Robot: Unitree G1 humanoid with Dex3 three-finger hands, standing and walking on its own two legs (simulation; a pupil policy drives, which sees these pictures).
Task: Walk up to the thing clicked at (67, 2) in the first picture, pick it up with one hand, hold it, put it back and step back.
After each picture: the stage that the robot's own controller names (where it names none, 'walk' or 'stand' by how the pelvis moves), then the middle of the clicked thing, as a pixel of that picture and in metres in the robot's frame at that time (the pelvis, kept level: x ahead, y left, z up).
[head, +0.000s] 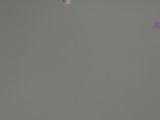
stand; out of the picture +2.31 +0.17 -0.66
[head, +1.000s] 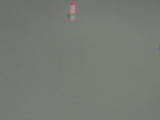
walk; (72, 11) +2.18 +0.06 -0.64
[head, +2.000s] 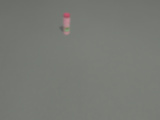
walk; (66, 24) +1.55 +0.10 -0.65
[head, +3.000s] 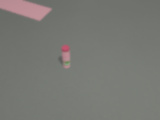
walk; (66, 57) +1.03 +0.11 -0.64
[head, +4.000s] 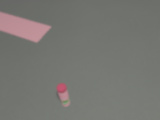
walk; (63, 95) +0.63 +0.18 -0.63
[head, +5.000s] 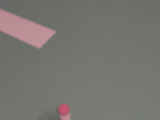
stand; (65, 115) +0.45 +0.13 -0.62
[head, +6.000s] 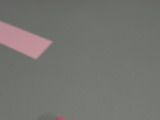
stand; out of the picture +0.41 +0.14 -0.66
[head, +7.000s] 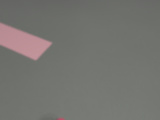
stand; out of the picture +0.41 +0.14 -0.66
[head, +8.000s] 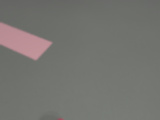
stand; out of the picture +0.40 +0.15 -0.66
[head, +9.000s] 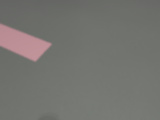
stand; out of the picture +0.39 +0.15 -0.66
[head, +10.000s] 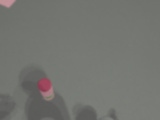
go down; (46, 90) +0.43 +0.16 -0.50
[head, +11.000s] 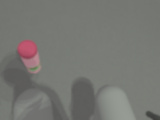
go down; (31, 59) +0.47 +0.19 -0.29
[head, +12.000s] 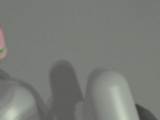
close in; out of the picture +0.46 +0.23 -0.18
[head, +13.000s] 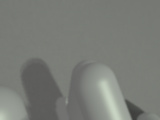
close; out of the picture +0.45 +0.25 -0.16
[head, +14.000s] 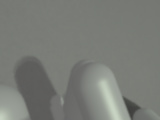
lift; out of the picture +0.43 +0.25 -0.16
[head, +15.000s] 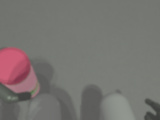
lift; (22, 79) +0.33 +0.18 +0.00
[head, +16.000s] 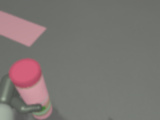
hold; (35, 94) +0.30 +0.15 +0.04
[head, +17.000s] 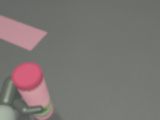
hold; (36, 95) +0.30 +0.15 +0.03
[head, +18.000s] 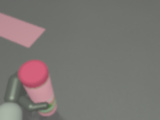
crouch; (41, 92) +0.31 +0.13 +0.02
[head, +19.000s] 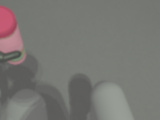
crouch; (9, 42) +0.46 +0.18 -0.05
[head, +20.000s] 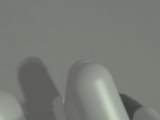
lower; out of the picture +0.42 +0.26 -0.17
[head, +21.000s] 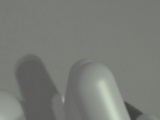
lower; out of the picture +0.44 +0.27 -0.17
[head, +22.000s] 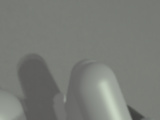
lower; out of the picture +0.44 +0.27 -0.17
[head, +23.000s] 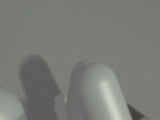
lower; out of the picture +0.43 +0.27 -0.16
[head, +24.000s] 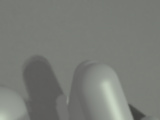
loosen; out of the picture +0.42 +0.24 -0.16
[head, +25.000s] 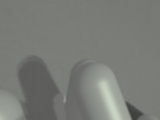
withdraw; out of the picture +0.41 +0.25 -0.17
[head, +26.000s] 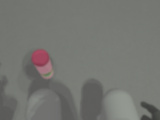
walk; (44, 66) +0.45 +0.18 -0.34
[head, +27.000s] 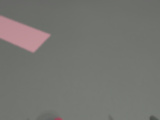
stand; out of the picture +0.37 +0.14 -0.59
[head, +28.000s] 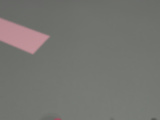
stand; out of the picture +0.38 +0.15 -0.60
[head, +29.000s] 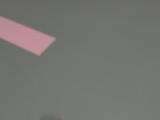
stand; out of the picture +0.38 +0.14 -0.64
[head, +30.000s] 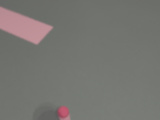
walk; (64, 117) +0.42 +0.12 -0.63
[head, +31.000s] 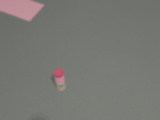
walk; (59, 80) +0.64 +0.16 -0.63
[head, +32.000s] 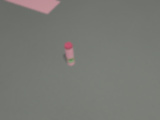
stand; (69, 54) +0.99 +0.16 -0.63
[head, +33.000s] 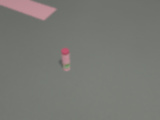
stand; (66, 59) +1.01 +0.15 -0.65
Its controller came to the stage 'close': yes
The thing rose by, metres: 0.67
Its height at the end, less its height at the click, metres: +0.00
